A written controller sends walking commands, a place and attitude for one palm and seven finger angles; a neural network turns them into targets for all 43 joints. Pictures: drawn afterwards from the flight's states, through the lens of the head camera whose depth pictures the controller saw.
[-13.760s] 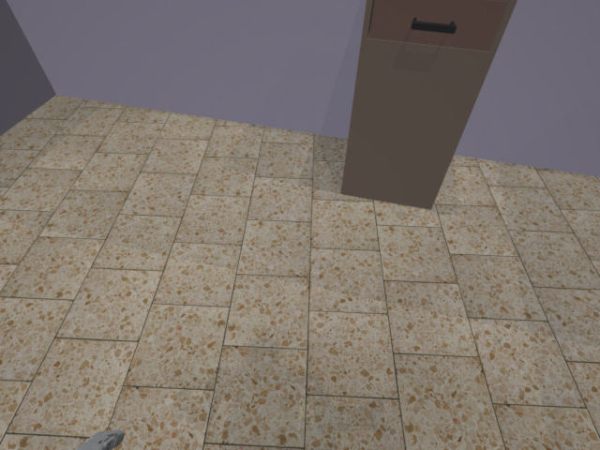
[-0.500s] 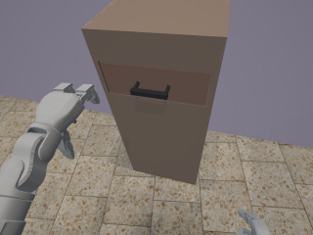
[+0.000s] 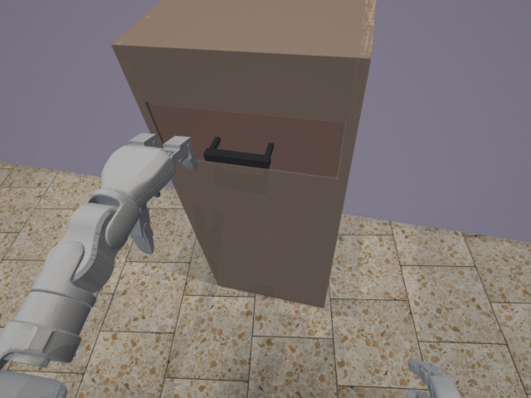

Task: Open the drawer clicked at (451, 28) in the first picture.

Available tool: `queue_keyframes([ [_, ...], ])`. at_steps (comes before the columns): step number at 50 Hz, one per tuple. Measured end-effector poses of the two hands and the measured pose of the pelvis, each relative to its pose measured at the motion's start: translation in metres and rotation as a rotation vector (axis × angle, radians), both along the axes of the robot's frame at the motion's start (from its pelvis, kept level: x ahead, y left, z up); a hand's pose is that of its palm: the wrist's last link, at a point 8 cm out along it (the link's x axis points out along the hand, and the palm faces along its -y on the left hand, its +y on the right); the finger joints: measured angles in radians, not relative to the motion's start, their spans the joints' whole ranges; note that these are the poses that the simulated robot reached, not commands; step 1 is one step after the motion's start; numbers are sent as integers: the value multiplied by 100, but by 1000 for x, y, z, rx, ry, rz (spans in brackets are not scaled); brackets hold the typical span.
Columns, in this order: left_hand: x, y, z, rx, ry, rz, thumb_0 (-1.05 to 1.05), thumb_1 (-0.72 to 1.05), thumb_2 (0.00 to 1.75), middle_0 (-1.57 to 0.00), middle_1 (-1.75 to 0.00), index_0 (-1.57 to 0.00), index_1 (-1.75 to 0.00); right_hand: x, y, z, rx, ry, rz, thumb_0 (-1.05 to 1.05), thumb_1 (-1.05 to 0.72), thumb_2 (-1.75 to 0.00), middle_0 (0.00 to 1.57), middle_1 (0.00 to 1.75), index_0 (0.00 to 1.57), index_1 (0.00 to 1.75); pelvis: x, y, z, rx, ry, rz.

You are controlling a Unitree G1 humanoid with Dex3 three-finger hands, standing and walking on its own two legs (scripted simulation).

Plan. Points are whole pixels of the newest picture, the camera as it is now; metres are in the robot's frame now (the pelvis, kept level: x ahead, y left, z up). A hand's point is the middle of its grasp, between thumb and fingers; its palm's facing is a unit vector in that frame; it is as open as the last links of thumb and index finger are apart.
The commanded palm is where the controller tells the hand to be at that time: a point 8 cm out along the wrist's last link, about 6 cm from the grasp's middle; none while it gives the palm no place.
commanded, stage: move the hooked fingers above the handle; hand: left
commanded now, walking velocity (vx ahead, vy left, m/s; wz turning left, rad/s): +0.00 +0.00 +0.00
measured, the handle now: (239, 151) +0.55 +0.12 +0.04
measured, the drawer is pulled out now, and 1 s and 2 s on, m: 0.00 0.00 0.00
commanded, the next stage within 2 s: none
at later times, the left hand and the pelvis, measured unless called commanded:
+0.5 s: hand (197, 177) +0.42 +0.16 +0.10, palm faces -0.01 -0.03 -1.00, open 13.8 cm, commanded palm +0.41 +0.17 +0.17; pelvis +0.01 +0.00 +0.00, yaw +0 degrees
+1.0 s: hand (230, 154) +0.49 +0.12 +0.09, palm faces -0.02 -0.01 -1.00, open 13.8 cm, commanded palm +0.47 +0.14 +0.15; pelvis +0.01 +0.00 -0.01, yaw -1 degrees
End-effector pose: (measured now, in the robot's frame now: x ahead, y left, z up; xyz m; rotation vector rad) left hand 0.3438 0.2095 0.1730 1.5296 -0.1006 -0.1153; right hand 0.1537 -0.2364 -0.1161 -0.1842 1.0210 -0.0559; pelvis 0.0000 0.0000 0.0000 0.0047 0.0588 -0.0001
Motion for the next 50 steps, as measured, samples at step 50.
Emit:
queue_keyframes([
  [50,122,-84,-31,24,4,-57,0,-49,30,-32,-120,-32,-120,-79,-23,-25,-36,224,-187,1,-91,-90,20,30,19,30,14,-2,-10,9,126,-20],
])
